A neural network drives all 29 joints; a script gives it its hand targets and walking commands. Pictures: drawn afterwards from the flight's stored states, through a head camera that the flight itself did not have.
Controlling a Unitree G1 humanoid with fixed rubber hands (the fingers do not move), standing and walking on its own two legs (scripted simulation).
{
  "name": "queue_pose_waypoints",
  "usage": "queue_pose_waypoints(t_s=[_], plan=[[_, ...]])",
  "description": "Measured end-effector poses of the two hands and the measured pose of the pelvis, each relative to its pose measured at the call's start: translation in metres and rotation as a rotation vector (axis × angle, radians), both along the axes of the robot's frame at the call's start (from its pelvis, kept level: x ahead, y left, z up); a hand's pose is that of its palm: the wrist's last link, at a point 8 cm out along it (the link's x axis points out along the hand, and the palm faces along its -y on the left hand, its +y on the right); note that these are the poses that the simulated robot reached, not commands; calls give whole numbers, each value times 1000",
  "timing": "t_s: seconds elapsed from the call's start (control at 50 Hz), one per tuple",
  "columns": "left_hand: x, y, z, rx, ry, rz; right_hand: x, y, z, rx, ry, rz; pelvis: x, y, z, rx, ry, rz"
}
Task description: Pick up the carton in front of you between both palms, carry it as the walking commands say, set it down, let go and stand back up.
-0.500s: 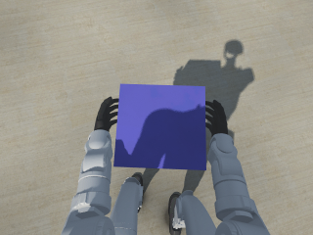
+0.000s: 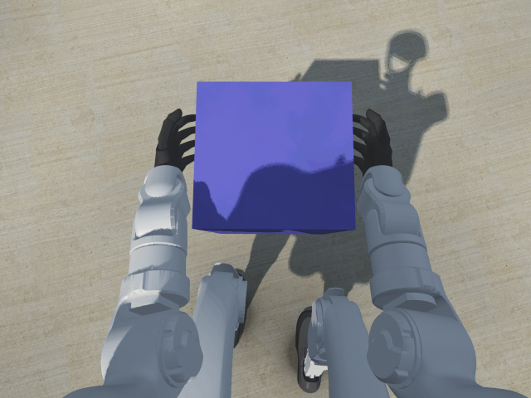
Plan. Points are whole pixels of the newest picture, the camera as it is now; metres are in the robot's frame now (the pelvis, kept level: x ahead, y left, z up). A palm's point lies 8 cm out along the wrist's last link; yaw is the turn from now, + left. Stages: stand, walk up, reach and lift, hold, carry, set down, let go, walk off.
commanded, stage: set down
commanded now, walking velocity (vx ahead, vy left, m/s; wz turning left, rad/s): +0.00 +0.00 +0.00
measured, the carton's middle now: (272, 173) +0.45 +0.07 -0.16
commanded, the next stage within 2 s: none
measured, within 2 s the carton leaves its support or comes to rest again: rests again in 1.82 s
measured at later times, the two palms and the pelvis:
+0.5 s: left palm (185, 178) +0.44 +0.23 -0.24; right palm (338, 169) +0.50 -0.06 -0.24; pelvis -0.02 +0.00 -0.11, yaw -1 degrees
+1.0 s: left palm (186, 177) +0.46 +0.25 -0.32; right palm (319, 175) +0.52 -0.05 -0.34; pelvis -0.02 -0.01 -0.18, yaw +0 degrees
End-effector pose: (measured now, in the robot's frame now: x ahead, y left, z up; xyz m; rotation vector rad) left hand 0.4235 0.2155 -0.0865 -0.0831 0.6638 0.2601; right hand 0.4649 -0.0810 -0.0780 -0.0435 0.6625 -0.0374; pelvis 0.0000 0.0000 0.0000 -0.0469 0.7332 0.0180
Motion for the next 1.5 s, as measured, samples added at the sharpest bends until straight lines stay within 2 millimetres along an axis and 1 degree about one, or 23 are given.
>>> queue_pose_waypoints(t_s=[0.12,0.24,0.44,0.64,0.72,0.8,0.86,0.94,1.1,1.2,1.32,1.5], plan=[[6,2,-41,1,4,15,11,2,-41,5,4,13,-5,1,-32,-4,42,-6],[10,6,-77,8,16,28,20,7,-78,6,15,34,-11,1,-60,-1,67,-14],[17,13,-135,23,39,43,35,16,-139,-7,34,73,-20,-2,-103,4,85,-25],[26,20,-198,40,65,47,48,23,-204,-21,52,109,-27,-5,-142,14,82,-39],[34,30,-211,62,87,41,52,32,-229,-20,65,130,-27,-6,-155,22,73,-36],[39,40,-221,64,89,50,55,41,-247,-13,66,152,-26,-7,-166,28,60,-30],[40,43,-228,62,90,45,57,43,-256,-12,67,159,-25,-8,-172,29,43,-29],[41,40,-234,51,100,32,55,39,-262,-11,77,156,-23,-7,-177,29,28,-32],[41,33,-240,40,116,3,54,30,-267,-15,93,157,-26,-8,-182,33,15,-47],[39,34,-244,45,126,-3,53,30,-271,-10,101,174,-29,-9,-185,39,5,-56],[40,37,-250,57,140,-13,49,31,-281,3,110,190,-32,-9,-188,46,-4,-61],[41,41,-255,56,135,6,49,33,-283,24,94,219,-34,-9,-190,54,-22,-59]])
